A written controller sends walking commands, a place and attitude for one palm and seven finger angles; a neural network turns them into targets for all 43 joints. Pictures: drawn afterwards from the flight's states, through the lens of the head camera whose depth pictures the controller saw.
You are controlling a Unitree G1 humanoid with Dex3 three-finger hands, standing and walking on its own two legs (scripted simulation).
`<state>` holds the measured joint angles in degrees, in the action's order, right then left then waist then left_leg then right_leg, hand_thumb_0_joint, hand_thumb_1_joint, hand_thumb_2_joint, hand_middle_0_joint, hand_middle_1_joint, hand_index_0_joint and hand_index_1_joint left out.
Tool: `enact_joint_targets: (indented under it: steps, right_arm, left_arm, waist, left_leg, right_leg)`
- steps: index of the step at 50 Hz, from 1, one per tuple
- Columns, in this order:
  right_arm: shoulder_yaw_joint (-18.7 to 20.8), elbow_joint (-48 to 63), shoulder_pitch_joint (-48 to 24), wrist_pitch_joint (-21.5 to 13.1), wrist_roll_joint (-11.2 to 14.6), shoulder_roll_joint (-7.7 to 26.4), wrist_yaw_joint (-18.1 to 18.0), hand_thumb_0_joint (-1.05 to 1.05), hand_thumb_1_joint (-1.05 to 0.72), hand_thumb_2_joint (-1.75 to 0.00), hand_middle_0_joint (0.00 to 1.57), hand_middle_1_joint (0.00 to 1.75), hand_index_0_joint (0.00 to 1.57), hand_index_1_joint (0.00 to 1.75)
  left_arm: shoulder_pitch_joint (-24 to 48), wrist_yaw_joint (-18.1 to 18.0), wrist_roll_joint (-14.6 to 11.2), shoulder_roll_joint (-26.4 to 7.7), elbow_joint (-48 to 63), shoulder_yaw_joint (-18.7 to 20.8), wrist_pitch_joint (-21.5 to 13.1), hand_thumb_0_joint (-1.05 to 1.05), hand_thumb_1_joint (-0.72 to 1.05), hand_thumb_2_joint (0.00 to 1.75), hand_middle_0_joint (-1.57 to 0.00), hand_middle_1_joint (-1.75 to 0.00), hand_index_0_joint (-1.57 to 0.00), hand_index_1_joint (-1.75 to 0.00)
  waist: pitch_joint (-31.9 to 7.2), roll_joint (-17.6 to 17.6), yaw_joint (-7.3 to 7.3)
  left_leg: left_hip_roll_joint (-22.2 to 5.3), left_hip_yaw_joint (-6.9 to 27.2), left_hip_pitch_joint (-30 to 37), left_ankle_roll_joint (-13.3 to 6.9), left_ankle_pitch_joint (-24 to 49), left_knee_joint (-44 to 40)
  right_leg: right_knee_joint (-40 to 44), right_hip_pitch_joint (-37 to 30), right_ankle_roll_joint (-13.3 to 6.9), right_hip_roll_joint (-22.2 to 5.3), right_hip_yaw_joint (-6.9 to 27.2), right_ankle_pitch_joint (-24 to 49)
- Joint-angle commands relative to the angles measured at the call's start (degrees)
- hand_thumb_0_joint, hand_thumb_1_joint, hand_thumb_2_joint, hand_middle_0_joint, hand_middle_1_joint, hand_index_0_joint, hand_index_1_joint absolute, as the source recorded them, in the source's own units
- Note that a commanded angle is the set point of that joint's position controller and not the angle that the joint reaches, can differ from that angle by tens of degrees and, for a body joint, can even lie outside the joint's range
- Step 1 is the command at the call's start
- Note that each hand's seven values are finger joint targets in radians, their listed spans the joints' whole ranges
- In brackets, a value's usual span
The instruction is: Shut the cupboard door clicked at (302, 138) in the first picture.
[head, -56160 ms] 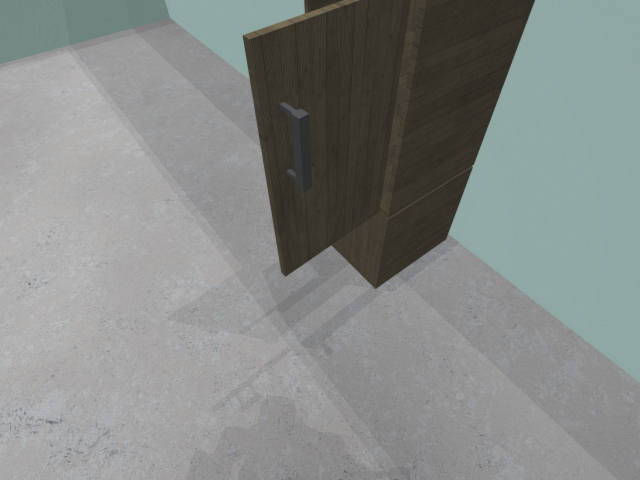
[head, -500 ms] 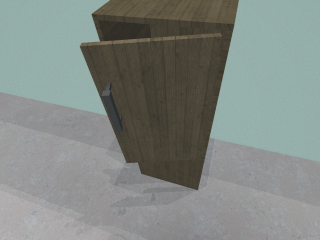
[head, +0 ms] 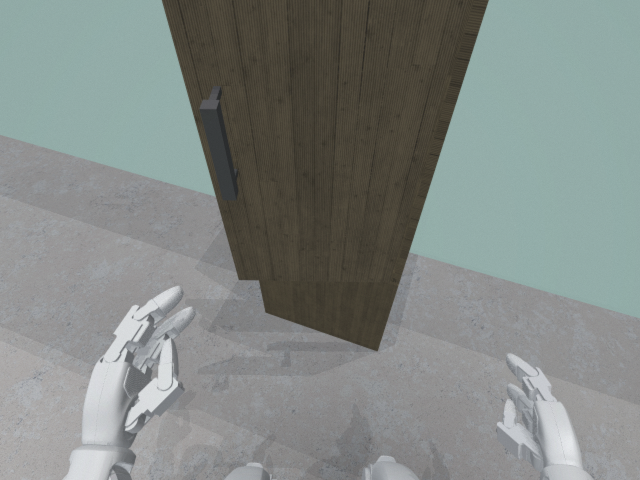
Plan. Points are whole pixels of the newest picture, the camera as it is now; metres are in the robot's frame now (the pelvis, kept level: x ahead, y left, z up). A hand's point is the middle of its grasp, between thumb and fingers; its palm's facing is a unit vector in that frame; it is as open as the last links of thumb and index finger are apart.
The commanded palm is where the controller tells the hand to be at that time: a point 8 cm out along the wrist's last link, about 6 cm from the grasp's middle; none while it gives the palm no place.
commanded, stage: raise the hand and make a fist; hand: left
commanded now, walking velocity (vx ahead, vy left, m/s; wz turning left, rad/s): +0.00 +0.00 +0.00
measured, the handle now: (223, 146) +0.53 +0.18 +0.12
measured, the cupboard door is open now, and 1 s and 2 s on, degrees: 20 20 20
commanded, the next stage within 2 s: bring the fist close to the handle in 1.60 s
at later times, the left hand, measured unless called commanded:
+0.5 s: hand (130, 390) +0.20 +0.21 +0.06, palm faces +0.06 -1.00 -0.06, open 4.2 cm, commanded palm +0.17 +0.26 +0.07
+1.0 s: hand (121, 341) +0.23 +0.22 +0.11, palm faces +0.07 -1.00 -0.07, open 3.1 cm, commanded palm +0.21 +0.27 +0.11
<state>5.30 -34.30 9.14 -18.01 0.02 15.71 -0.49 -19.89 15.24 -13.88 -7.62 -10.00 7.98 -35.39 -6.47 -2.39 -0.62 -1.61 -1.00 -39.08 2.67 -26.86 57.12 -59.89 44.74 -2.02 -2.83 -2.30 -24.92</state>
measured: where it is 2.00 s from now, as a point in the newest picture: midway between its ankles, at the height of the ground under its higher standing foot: outside the picture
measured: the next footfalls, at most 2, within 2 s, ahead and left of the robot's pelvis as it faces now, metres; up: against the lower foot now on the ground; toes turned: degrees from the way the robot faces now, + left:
none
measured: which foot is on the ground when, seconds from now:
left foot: down 0.00-1.00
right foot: down 0.00-1.00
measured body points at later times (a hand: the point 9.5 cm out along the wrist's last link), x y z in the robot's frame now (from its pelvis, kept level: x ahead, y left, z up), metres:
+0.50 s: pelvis -0.01 +0.04 -0.01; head +0.03 +0.04 +0.44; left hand +0.19 +0.27 +0.07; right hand +0.14 -0.17 -0.09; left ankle +0.01 +0.15 -0.67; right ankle +0.05 -0.09 -0.67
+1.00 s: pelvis +0.03 +0.03 +0.02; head +0.06 +0.02 +0.47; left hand +0.22 +0.27 +0.11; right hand +0.23 -0.18 -0.05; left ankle +0.01 +0.15 -0.67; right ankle +0.05 -0.10 -0.67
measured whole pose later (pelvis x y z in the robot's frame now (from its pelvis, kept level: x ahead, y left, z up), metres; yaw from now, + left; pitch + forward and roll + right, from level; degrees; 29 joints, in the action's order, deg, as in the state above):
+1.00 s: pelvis +0.03 +0.03 +0.02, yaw +2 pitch +8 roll -1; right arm -2.8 -27.0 14.8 -12.4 0.5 12.9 -3.3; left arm -23.4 11.6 -14.8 -13.3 11.5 8.4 -12.8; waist -5.3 2.1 -1.9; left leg -1.1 2.1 -33.9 0.7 -28.8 54.6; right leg -52.2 35.7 0.2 -2.3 -4.4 -24.4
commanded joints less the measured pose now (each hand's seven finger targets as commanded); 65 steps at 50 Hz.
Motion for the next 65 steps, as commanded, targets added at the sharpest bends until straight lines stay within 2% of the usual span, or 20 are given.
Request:
enact_joint_targets:
  steps: [1,2,3,5,7,8,11,14,17,20,22,25,27,36,42,49,52,54,60,65]
  right_arm:
    - [0.1,15.8,-3.1,-0.6,1.6,5.0,-1.3,0.00,-0.90,-0.90,0.20,0.30,0.20,0.30]
    - [-0.2,16.2,-2.1,-0.5,1.4,4.9,-1.8,0.00,-0.90,-0.90,0.20,0.30,0.20,0.30]
    - [-0.4,16.4,-0.6,-0.5,1.2,4.8,-2.2,0.00,-0.90,-0.90,0.20,0.30,0.20,0.30]
    - [-1.4,16.6,0.9,-0.8,0.8,4.6,-2.8,0.00,-0.90,-0.90,0.20,0.30,0.20,0.30]
    - [-2.4,16.0,1.9,-1.0,0.5,5.0,-3.5,0.00,-0.90,-0.90,0.20,0.30,0.20,0.30]
    - [-2.4,15.4,2.6,-1.1,0.6,5.1,-3.8,0.00,-0.90,-0.90,0.20,0.30,0.20,0.30]
    - [-3.2,14.9,2.8,-1.0,0.9,5.5,-4.0,0.00,-0.90,-0.90,0.20,0.30,0.20,0.30]
    - [-3.5,15.7,2.0,0.0,1.4,5.0,-4.0,0.00,-0.90,-0.90,0.20,0.30,0.20,0.30]
    - [-4.1,16.3,0.7,0.5,1.2,4.2,-4.1,0.00,-0.90,-0.90,0.20,0.30,0.20,0.30]
    - [-4.2,15.9,1.6,0.7,0.6,3.9,-3.9,0.00,-0.90,-0.90,0.20,0.30,0.20,0.30]
    - [-4.6,15.8,1.3,0.2,0.1,4.3,-3.8,0.00,-0.90,-0.90,0.20,0.30,0.20,0.30]
    - [-4.3,15.3,2.9,-0.2,0.1,4.9,-3.5,0.00,-0.90,-0.90,0.20,0.30,0.20,0.30]
    - [-4.2,15.4,3.0,-0.5,0.2,5.3,-3.5,0.00,-0.90,-0.90,0.20,0.30,0.20,0.30]
    - [-3.6,15.5,5.0,1.1,0.6,5.2,-3.7,0.00,-0.90,-0.90,0.20,0.30,0.20,0.30]
    - [-3.9,15.3,5.4,2.3,0.7,5.0,-3.6,0.00,-0.90,-0.90,0.20,0.30,0.20,0.30]
    - [-4.6,14.9,4.9,2.9,1.1,4.7,-3.9,0.00,-0.90,-0.90,0.20,0.30,0.20,0.30]
    - [-4.9,14.5,4.3,2.7,1.2,4.7,-4.1,0.00,-0.90,-0.90,0.20,0.30,0.20,0.30]
    - [-4.9,14.2,4.3,2.4,1.4,4.5,-4.2,0.00,-0.90,-0.90,0.20,0.30,0.20,0.30]
    - [-5.1,13.3,3.6,1.7,1.7,4.8,-4.6,0.00,-0.90,-0.90,0.20,0.30,0.20,0.30]
    - [-4.9,13.0,3.2,1.4,1.6,4.8,-4.5,0.00,-0.90,-0.90,0.20,0.30,0.20,0.30]
  left_arm:
    - [-2.2,2.2,-3.1,-8.6,14.9,3.0,3.1,0.00,0.90,0.90,-0.49,-0.62,-0.49,-0.62]
    - [2.9,0.6,-3.1,-9.1,20.5,2.6,3.2,0.00,0.90,0.90,-0.51,-0.64,-0.51,-0.64]
    - [4.1,-1.1,-2.5,-9.6,25.0,2.4,3.1,0.00,0.90,0.90,-0.53,-0.66,-0.53,-0.66]
    - [7.3,-3.8,-1.0,-9.0,32.6,-0.3,2.1,0.00,0.90,0.90,-0.57,-0.70,-0.57,-0.70]
    - [10.0,-5.4,0.5,-9.6,35.3,-1.9,2.0,0.00,0.90,0.90,-0.60,-0.74,-0.60,-0.74]
    - [7.7,-5.3,0.9,-8.9,33.4,-2.6,2.8,0.00,0.90,0.90,-0.62,-0.76,-0.62,-0.76]
    - [3.7,-4.3,1.2,-9.3,29.7,-2.9,7.5,0.00,0.90,0.90,-0.68,-0.82,-0.68,-0.82]
    - [-1.8,-3.8,0.9,-9.4,27.5,-1.3,14.4,0.00,0.90,0.90,-0.73,-0.88,-0.73,-0.88]
    - [-3.5,-5.9,0.5,-10.7,30.1,1.8,18.0,0.00,0.90,0.90,-0.79,-0.94,-0.79,-0.94]
    - [-3.1,-8.0,0.0,-9.6,31.5,1.9,17.3,0.00,0.90,0.90,-0.84,-1.00,-0.84,-1.00]
    - [-2.1,-8.8,0.3,-10.2,32.6,2.0,15.2,0.00,0.90,0.90,-0.88,-1.04,-0.88,-1.04]
    - [-2.6,-8.1,0.2,-9.1,30.6,0.7,13.3,0.00,0.90,0.90,-0.93,-1.10,-0.93,-1.10]
    - [-2.5,-7.2,0.3,-10.0,32.1,0.7,12.6,0.00,0.90,0.90,-0.97,-1.14,-0.97,-1.14]
    - [-3.6,-6.4,-0.7,-11.0,35.0,3.1,15.1,0.00,0.90,0.90,-1.13,-1.32,-1.13,-1.32]
    - [-2.6,-5.3,-0.9,-11.3,34.2,3.4,17.1,0.00,0.90,0.90,-1.24,-1.44,-1.24,-1.44]
    - [0.9,-3.2,-2.3,-12.2,32.9,5.2,19.7,0.00,0.90,0.90,-1.30,-1.50,-1.30,-1.50]
    - [2.9,-2.8,-2.9,-13.8,32.6,6.8,20.1,0.00,0.90,0.90,-1.30,-1.50,-1.30,-1.50]
    - [3.6,-2.4,-3.2,-13.2,32.7,6.6,20.2,0.00,0.90,0.90,-1.30,-1.50,-1.30,-1.50]
    - [6.8,-1.4,-3.9,-14.1,29.8,7.4,21.3,0.00,0.90,0.90,-1.30,-1.50,-1.30,-1.50]
    - [5.1,-0.9,-4.5,-13.5,27.4,7.9,21.5,0.00,0.90,0.90,-1.30,-1.50,-1.30,-1.50]
  waist:
    - [-6.1,-0.2,-2.03]
    - [-6.2,0.9,-0.59]
    - [-7.7,2.6,-0.17]
    - [-10.2,5.0,1.38]
    - [-9.0,3.8,2.99]
    - [-9.0,4.1,3.17]
    - [-8.8,5.6,2.56]
    - [-9.1,4.7,0.27]
    - [-10.6,4.4,-1.39]
    - [-8.4,1.7,-0.59]
    - [-7.1,3.3,-0.91]
    - [-5.5,1.9,0.35]
    - [-6.9,4.8,-0.14]
    - [-9.3,5.8,-0.40]
    - [-8.6,5.9,-0.11]
    - [-8.0,3.7,-0.04]
    - [-7.3,4.0,-0.35]
    - [-8.4,4.4,-0.34]
    - [-5.6,2.7,-0.46]
    - [-5.6,0.8,-1.22]
  left_leg:
    - [4.7,-1.9,-10.7,-3.8,-1.4,0.2]
    - [4.1,-1.0,-10.9,-4.1,-2.6,0.9]
    - [3.6,-0.5,-9.7,-4.1,-3.2,0.8]
    - [3.1,0.7,-7.8,-4.4,-3.0,0.9]
    - [2.5,2.4,-7.7,-4.6,-4.6,0.3]
    - [2.3,2.7,-7.3,-4.5,-4.1,0.1]
    - [2.5,3.7,-7.5,-4.2,-4.7,-1.8]
    - [2.6,4.1,-6.5,-3.7,-4.3,-5.4]
    - [2.7,4.1,-4.5,-3.7,-0.9,-7.6]
    - [2.3,4.3,-3.8,-3.4,0.4,-8.5]
    - [2.3,4.4,-3.8,-3.4,0.7,-8.8]
    - [2.2,4.1,-3.8,-3.2,-0.7,-8.9]
    - [2.3,4.1,-2.3,-3.3,1.1,-9.2]
    - [2.0,3.6,3.7,-2.7,13.1,-10.3]
    - [1.9,3.3,6.3,-2.8,18.7,-10.7]
    - [2.1,2.8,7.8,-2.9,18.1,-12.3]
    - [2.2,2.5,8.2,-3.0,17.4,-12.9]
    - [2.3,2.3,9.3,-3.0,18.4,-13.3]
    - [2.5,1.8,9.4,-3.2,15.9,-15.0]
    - [2.9,1.3,8.8,-3.1,15.5,-15.4]
  right_leg:
    - [14.2,-7.5,1.1,-1.2,10.7,-16.1]
    - [13.3,-4.8,1.1,-0.4,10.0,-18.6]
    - [12.5,-4.1,1.0,0.1,8.8,-18.4]
    - [10.6,-2.9,0.9,1.0,6.7,-14.7]
    - [8.6,-0.6,0.8,2.1,4.1,-13.3]
    - [7.9,-0.5,0.8,2.3,3.2,-11.2]
    - [7.7,-1.5,0.9,2.5,1.4,-9.1]
    - [9.0,-5.2,1.0,2.5,0.0,-8.3]
    - [9.2,-8.7,0.8,2.7,-1.4,-5.5]
    - [10.0,-8.4,1.1,2.7,-2.2,-4.4]
    - [9.4,-8.1,0.7,2.8,-2.4,-4.1]
    - [10.3,-6.9,0.9,2.5,-2.1,-5.3]
    - [9.9,-8.3,0.5,2.6,-2.1,-3.2]
    - [10.2,-13.6,0.6,2.9,-3.0,9.6]
    - [11.6,-16.7,0.7,3.2,-2.8,16.0]
    - [14.5,-20.2,1.1,2.9,-2.0,18.1]
    - [15.9,-21.7,1.0,2.7,-1.3,17.7]
    - [16.5,-22.9,1.2,2.5,-1.1,19.2]
    - [19.9,-24.2,1.6,1.9,0.5,16.3]
    - [21.4,-26.0,2.0,1.2,2.1,15.6]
